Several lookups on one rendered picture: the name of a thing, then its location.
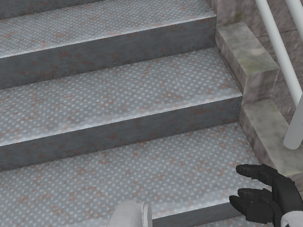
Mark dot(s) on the left robot thigh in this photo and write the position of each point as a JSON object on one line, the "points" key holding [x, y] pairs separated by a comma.
{"points": [[131, 213]]}

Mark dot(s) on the robot right hand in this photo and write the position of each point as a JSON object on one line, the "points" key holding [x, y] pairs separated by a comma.
{"points": [[267, 206]]}

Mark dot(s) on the robot right forearm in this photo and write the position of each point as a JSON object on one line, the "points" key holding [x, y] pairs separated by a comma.
{"points": [[292, 219]]}

